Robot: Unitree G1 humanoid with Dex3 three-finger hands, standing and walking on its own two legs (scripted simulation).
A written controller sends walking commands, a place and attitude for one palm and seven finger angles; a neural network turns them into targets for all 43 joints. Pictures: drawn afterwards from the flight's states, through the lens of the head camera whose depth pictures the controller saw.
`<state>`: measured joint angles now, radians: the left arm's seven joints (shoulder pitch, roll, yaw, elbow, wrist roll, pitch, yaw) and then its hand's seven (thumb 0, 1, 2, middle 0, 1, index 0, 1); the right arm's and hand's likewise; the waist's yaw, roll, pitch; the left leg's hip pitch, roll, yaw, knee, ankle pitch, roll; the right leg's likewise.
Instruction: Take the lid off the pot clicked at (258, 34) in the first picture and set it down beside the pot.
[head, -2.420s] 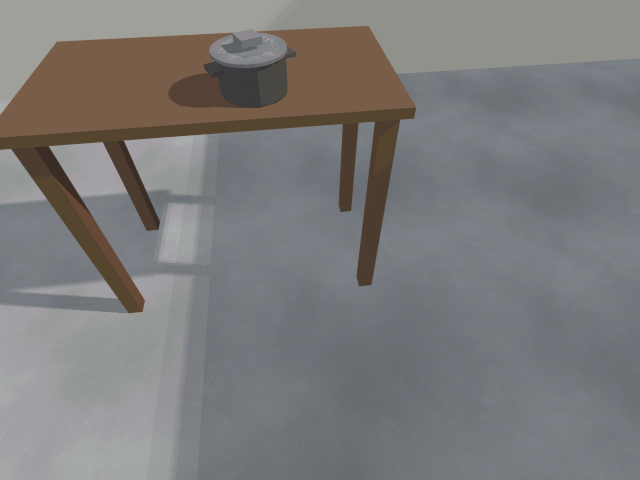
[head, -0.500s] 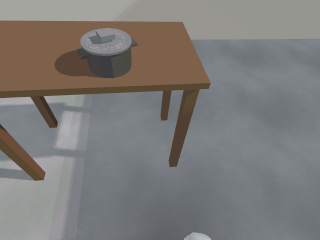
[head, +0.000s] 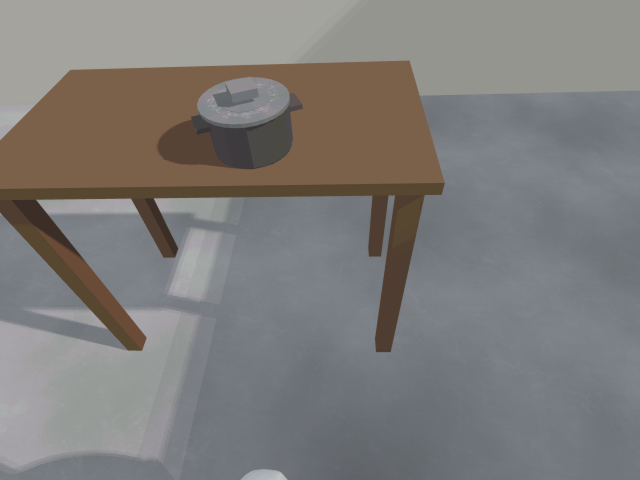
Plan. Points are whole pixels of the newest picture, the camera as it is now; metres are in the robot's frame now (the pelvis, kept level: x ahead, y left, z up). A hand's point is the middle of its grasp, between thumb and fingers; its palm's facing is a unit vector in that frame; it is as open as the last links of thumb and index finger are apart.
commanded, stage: take the last steps up to it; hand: left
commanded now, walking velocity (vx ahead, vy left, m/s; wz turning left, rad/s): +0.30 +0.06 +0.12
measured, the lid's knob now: (241, 89) +0.75 +0.18 +0.12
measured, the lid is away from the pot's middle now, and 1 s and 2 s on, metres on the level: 0.00 0.00 0.00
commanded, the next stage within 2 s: come to a stop and stand still in 0.78 s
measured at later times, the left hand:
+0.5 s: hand out of the picture -0.01 +0.26 -0.18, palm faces +0.14 -0.98 -0.16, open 7.4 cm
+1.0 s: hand (201, 345) +0.37 +0.25 -0.18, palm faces -0.02 -0.98 -0.20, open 7.4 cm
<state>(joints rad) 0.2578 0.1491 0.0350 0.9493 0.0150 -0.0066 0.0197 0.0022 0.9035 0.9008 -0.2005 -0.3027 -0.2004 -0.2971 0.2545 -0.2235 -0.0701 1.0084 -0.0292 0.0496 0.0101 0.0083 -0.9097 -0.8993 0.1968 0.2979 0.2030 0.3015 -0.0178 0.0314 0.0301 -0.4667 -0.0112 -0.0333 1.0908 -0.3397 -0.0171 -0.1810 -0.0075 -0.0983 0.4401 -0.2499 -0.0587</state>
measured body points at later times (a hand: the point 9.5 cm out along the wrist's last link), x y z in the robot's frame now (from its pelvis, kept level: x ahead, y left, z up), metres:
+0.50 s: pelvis +0.10 +0.09 -0.01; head +0.11 +0.11 +0.44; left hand -0.02 +0.31 -0.17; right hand +0.20 -0.13 -0.14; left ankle +0.08 +0.17 -0.74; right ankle +0.03 -0.05 -0.68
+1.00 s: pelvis +0.25 +0.08 -0.02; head +0.28 +0.06 +0.43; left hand +0.37 +0.30 -0.16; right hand +0.16 -0.13 -0.18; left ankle +0.14 +0.18 -0.68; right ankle +0.33 -0.01 -0.74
